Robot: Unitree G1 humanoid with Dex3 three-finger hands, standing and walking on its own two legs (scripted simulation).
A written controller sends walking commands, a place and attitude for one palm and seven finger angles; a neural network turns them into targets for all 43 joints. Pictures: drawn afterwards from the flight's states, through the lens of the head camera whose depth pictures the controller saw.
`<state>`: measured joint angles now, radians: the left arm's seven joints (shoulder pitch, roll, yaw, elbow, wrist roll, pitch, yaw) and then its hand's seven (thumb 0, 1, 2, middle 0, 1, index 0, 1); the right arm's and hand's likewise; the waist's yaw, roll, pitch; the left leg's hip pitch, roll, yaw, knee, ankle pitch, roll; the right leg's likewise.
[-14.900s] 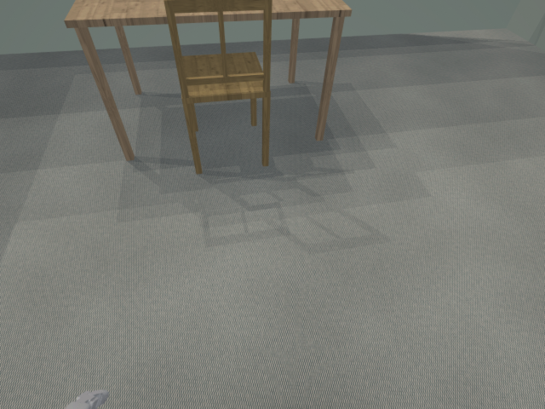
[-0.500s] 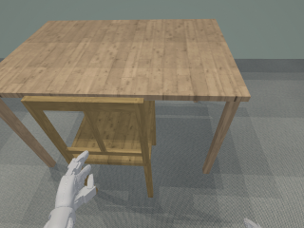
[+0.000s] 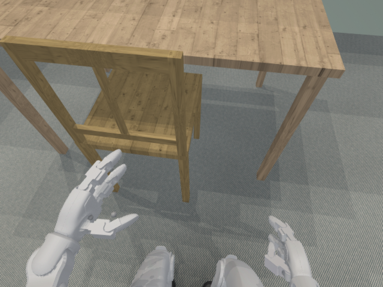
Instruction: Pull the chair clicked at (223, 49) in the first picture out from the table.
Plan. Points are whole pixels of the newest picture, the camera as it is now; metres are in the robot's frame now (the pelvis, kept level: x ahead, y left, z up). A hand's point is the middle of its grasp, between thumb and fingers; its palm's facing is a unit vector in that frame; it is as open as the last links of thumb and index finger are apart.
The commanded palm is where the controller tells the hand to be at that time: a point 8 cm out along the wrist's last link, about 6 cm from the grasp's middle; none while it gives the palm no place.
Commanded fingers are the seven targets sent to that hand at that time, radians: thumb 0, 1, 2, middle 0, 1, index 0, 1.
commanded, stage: raise the hand toward the chair's back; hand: left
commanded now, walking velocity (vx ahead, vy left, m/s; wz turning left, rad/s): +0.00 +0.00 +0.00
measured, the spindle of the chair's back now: (112, 103) +0.55 +0.26 +0.00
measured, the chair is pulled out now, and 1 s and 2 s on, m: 0.00 0.00 0.00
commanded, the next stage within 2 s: aim the fingers beside a spindle in 1.36 s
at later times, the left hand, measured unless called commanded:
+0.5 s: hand (82, 197) +0.26 +0.22 +0.07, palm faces -0.04 -1.00 -0.04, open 16.1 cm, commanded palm +0.24 +0.28 +0.06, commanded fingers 0.00 -0.50 0.30 -0.06 -0.08 -0.06 -0.08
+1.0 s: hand (68, 186) +0.28 +0.25 +0.06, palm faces -0.11 -0.99 -0.03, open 16.9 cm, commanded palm +0.26 +0.31 +0.07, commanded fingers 0.00 -0.50 0.30 -0.06 -0.08 -0.06 -0.08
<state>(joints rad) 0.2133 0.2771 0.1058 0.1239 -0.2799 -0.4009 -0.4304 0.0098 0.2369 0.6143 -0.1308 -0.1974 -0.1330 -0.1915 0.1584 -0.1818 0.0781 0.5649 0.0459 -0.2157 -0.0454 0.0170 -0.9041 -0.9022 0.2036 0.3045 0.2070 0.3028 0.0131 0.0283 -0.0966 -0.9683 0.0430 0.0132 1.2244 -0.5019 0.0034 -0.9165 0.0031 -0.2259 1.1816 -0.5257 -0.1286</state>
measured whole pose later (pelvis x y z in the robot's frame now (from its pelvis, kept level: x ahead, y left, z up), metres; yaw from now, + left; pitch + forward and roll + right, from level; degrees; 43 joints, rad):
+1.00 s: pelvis +0.03 +0.06 +0.03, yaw -2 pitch +15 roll -3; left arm 0.26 0.29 0.22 0.12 -0.30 -0.35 -0.37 -0.01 -0.50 0.30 -0.06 -0.08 -0.06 -0.08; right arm 0.25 -0.26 0.03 0.54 0.03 -0.21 -0.04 0.02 -0.90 -0.90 0.20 0.30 0.21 0.30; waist -0.01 0.03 -0.12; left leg -0.86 0.01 0.06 1.09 -0.50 0.08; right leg -0.81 -0.01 -0.16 1.02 -0.48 -0.04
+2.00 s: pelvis +0.03 +0.03 +0.02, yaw -2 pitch +18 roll -2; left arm 0.07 0.32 0.28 0.33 -0.31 -0.41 -0.39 -0.01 -0.50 0.30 -0.06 -0.08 -0.06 -0.08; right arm 0.25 -0.28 0.03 0.58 0.03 -0.22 -0.04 0.02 -0.90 -0.90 0.20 0.30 0.21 0.30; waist -0.04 0.04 -0.13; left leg -0.93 0.03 0.05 1.14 -0.51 0.05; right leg -0.89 0.01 -0.17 1.09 -0.50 -0.09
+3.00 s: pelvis +0.02 +0.05 -0.01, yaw -3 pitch +23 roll -3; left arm -0.27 0.33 0.29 0.58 -0.23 -0.45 -0.32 -0.01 -0.50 0.30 -0.06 -0.08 -0.06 -0.08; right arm 0.25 -0.28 0.03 0.59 0.02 -0.13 -0.01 0.01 -0.90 -0.90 0.20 0.30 0.21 0.30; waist -0.06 0.03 -0.15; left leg -1.11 0.03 0.07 1.26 -0.54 0.08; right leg -1.07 0.00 -0.15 1.20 -0.52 -0.06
